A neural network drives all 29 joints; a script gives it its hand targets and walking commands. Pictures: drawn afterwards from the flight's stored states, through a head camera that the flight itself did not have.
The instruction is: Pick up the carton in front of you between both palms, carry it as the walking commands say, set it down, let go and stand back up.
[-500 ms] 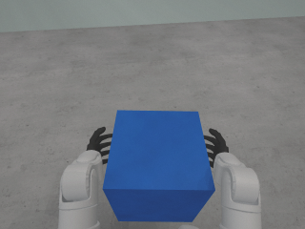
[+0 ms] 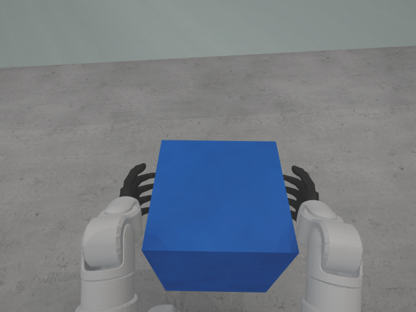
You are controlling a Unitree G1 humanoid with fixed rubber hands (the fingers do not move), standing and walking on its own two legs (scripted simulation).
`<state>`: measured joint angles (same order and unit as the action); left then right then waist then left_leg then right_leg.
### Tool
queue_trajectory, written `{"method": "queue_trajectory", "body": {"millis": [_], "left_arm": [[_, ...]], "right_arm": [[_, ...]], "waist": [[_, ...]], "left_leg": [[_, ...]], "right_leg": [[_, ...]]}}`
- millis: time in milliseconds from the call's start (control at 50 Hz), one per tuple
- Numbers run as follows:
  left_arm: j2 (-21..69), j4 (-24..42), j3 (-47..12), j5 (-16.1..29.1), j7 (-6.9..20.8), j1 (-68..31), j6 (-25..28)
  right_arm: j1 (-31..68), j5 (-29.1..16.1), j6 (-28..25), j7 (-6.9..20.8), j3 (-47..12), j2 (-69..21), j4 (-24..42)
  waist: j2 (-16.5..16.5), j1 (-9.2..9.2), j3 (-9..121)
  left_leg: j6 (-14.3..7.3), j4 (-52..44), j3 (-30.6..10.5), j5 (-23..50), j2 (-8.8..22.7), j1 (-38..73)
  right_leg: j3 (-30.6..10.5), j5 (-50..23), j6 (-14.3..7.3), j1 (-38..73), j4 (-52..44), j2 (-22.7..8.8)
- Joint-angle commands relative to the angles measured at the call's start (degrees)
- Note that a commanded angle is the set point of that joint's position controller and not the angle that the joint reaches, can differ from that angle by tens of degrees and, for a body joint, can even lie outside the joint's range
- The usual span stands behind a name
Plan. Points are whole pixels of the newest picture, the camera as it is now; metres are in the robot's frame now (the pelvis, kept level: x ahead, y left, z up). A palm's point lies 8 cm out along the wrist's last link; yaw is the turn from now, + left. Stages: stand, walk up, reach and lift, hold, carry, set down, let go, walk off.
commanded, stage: carry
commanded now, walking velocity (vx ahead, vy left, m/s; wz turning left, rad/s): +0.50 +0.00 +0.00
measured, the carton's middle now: (217, 221) +0.28 +0.00 +0.00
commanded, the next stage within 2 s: none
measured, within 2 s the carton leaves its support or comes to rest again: neither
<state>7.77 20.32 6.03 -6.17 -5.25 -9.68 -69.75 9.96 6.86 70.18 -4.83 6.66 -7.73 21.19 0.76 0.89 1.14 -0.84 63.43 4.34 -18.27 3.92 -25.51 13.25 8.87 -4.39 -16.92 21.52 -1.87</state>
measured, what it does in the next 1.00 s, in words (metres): walks ahead: left foot, then right foot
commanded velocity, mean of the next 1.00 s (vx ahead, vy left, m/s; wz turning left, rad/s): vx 0.02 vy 0.00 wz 0.00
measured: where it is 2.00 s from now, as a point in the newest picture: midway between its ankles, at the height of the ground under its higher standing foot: (213, 288)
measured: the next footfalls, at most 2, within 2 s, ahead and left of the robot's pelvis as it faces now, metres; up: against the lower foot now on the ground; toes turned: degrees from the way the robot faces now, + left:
left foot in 0.28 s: +0.36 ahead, +0.12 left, +0.00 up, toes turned -17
right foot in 0.50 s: +0.29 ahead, -0.10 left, +0.00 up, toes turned -6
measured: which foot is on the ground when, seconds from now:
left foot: up 0.00-0.26, down 0.28-1.00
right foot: down 0.00-0.32, up 0.34-0.48, down 0.50-1.00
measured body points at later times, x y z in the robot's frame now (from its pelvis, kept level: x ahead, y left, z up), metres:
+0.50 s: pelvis +0.27 +0.02 +0.00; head +0.31 +0.03 +0.44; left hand +0.56 +0.16 +0.05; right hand +0.54 -0.15 +0.06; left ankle +0.33 +0.10 -0.75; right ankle +0.25 -0.10 -0.74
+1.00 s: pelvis +0.36 +0.00 -0.01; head +0.35 +0.00 +0.44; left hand +0.64 +0.13 +0.07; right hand +0.63 -0.17 +0.07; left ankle +0.33 +0.11 -0.74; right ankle +0.26 -0.10 -0.74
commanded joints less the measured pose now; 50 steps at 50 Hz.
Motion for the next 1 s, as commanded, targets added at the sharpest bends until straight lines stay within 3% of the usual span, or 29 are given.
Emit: {"method": "queue_trajectory", "body": {"millis": [0,40,140,160,200,240,260,280,300,320,340,360,380,400,440,460,500,520,560,620,680,780,980], "left_arm": [[53.69,7.01,-41.26,24.74,15.47,-26.58,0.91],[52.50,7.57,-41.12,24.91,15.62,-26.03,0.73],[49.77,4.24,-39.82,22.83,15.74,-21.08,-0.22],[49.73,3.50,-39.59,22.31,15.73,-20.41,-0.26],[50.12,2.43,-39.27,21.74,15.70,-20.18,-0.14],[50.23,2.64,-39.20,21.82,15.69,-21.34,0.10],[50.11,2.72,-39.35,21.73,15.73,-22.05,0.26],[50.01,3.00,-39.90,21.91,15.75,-23.31,0.14],[50.29,3.09,-40.74,22.76,15.69,-23.68,-0.14],[51.37,3.04,-41.33,22.60,15.69,-23.21,0.29],[52.35,3.79,-41.87,22.74,15.74,-24.56,0.86],[53.76,4.77,-42.66,23.29,15.73,-25.80,1.41],[54.90,5.89,-42.92,23.78,15.60,-27.24,1.91],[55.56,6.50,-43.13,24.16,15.35,-27.26,2.22],[55.38,6.75,-43.30,23.77,14.88,-24.68,2.69],[55.22,6.90,-43.40,23.51,14.77,-23.54,2.86],[54.21,7.78,-43.30,23.33,14.77,-23.25,2.74],[53.44,8.63,-43.21,23.20,14.73,-24.46,2.53],[51.51,7.23,-42.22,23.10,14.80,-24.11,1.35],[49.03,2.23,-40.22,21.87,15.04,-20.46,-0.04],[49.29,-1.58,-39.46,21.31,15.36,-20.59,-0.52],[51.82,0.50,-40.36,22.96,15.51,-26.84,0.16],[51.64,2.19,-40.68,22.70,14.95,-25.39,0.15]], "right_arm": [[25.34,-23.40,-1.59,13.83,-42.80,-54.06,4.14],[24.52,-22.74,-1.64,13.22,-42.75,-53.44,4.81],[20.90,-21.82,-0.56,13.07,-42.35,-51.18,2.68],[21.02,-22.03,-0.37,13.34,-42.46,-50.97,2.33],[21.61,-22.65,-0.16,14.00,-42.63,-51.08,1.75],[22.28,-23.21,-0.33,14.55,-42.79,-51.64,1.58],[22.45,-23.17,-0.38,14.80,-42.45,-51.43,1.33],[22.20,-22.85,-0.53,15.01,-41.90,-51.12,0.63],[20.41,-22.59,-1.08,15.11,-41.19,-51.61,-1.19],[19.54,-23.14,-1.69,15.18,-40.97,-52.46,-1.12],[20.51,-23.54,-2.30,15.22,-41.23,-53.92,-0.24],[21.77,-23.77,-2.79,15.22,-41.44,-55.33,0.72],[23.14,-24.06,-3.12,15.14,-41.87,-56.64,1.56],[23.30,-24.15,-3.38,15.01,-41.85,-56.98,2.35],[21.44,-24.07,-3.69,14.82,-42.10,-56.63,3.57],[20.97,-24.02,-3.77,14.80,-42.14,-56.03,4.14],[20.93,-23.82,-3.75,14.78,-42.26,-54.65,4.83],[22.52,-24.08,-3.49,14.82,-42.66,-53.94,5.85],[22.37,-23.84,-2.29,14.66,-42.13,-52.07,4.86],[20.00,-22.53,-0.67,14.50,-41.19,-49.26,1.06],[20.31,-21.87,-0.07,14.71,-40.73,-49.31,-2.42],[26.36,-23.66,-0.62,14.85,-41.58,-52.14,-0.80],[24.61,-23.62,-0.66,14.50,-41.59,-51.87,0.39]], "waist": [[-6.78,-0.18,19.82],[-7.38,-0.24,17.97],[-9.41,-0.11,13.19],[-9.97,-0.01,12.86],[-10.34,0.05,12.38],[-7.92,-1.20,13.59],[-5.88,-1.75,15.70],[2.71,-2.37,21.78],[12.42,-2.80,27.14],[10.01,-2.38,28.03],[8.50,-2.11,27.80],[6.66,-1.62,26.00],[6.88,-1.26,23.52],[7.03,-1.32,23.93],[6.78,-1.41,26.37],[5.74,-0.98,26.69],[5.07,-0.86,26.26],[1.89,-1.16,24.46],[-2.30,-1.22,22.11],[-3.16,-0.93,20.79],[-3.39,-0.86,20.14],[-2.81,-0.87,18.80],[-1.18,-0.79,21.39]], "left_leg": [[0.51,-6.96,-1.54,3.43,2.39,-7.87],[1.62,-13.26,0.21,5.49,2.31,-10.02],[2.21,-29.00,6.16,14.08,-1.56,-6.31],[2.20,-31.28,6.99,16.35,-2.38,-4.85],[2.10,-35.79,8.85,20.64,-3.54,-0.04],[1.90,-45.19,11.06,30.17,-4.66,12.80],[1.73,-46.07,8.24,38.36,-1.19,22.09],[-2.51,-37.69,-3.15,65.26,10.69,35.54],[-11.35,-36.98,-14.26,76.17,18.47,45.76],[-13.48,-39.96,-15.30,72.17,20.28,43.69],[-12.82,-42.05,-12.81,63.35,19.15,40.93],[-10.29,-43.82,-8.54,54.34,17.00,36.01],[-7.67,-44.93,-6.11,49.09,14.52,32.29],[-6.98,-45.78,-4.70,43.80,13.47,30.85],[-6.58,-45.00,-2.49,37.38,12.65,29.90],[-5.45,-43.47,-0.15,36.65,11.55,28.71],[-2.38,-41.15,2.82,29.89,8.80,24.79],[-0.73,-39.70,3.78,27.25,6.98,22.91],[0.47,-37.77,2.46,29.87,6.26,20.63],[0.17,-33.32,2.27,37.50,5.65,19.74],[0.93,-31.77,2.64,37.38,5.02,17.39],[1.66,-32.23,2.70,35.70,4.36,16.65],[0.64,-31.78,1.97,40.18,4.69,18.96]], "right_leg": [[-16.35,-9.04,-3.67,21.89,-11.00,-15.87],[-13.76,-9.42,-4.27,22.70,-12.21,-15.13],[-4.22,-36.57,-1.25,22.70,-7.18,-10.99],[-3.05,-39.07,-0.53,22.93,-6.24,-10.44],[-1.20,-38.58,0.83,22.41,-2.64,-9.51],[1.84,-37.16,3.76,18.02,6.82,-7.50],[1.12,-29.40,5.73,13.44,12.49,-6.37],[-0.96,-8.73,7.77,4.32,23.68,-4.54],[-5.21,18.89,8.51,-6.00,33.76,0.90],[-9.93,25.76,7.72,-8.08,37.76,0.36],[-12.52,26.02,6.41,-7.93,36.68,-0.82],[-13.30,26.03,5.38,-5.95,27.86,-2.99],[-12.73,25.04,5.21,-4.04,18.10,-3.71],[-10.39,22.85,5.52,-0.94,12.99,-1.98],[-8.39,14.72,5.81,4.07,6.88,-1.14],[-7.12,6.41,6.04,6.90,1.55,-1.62],[-8.08,-5.38,6.45,11.43,-2.70,-5.11],[-10.82,-13.07,6.00,10.79,0.23,-8.51],[-10.16,-20.34,5.43,11.15,4.36,-9.43],[-9.94,-30.17,5.23,10.57,6.24,-8.62],[-9.51,-36.28,5.20,11.00,7.44,-8.53],[-8.87,-36.35,5.26,11.64,7.23,-8.01],[-8.00,-32.14,5.35,12.82,8.01,-7.07]]}}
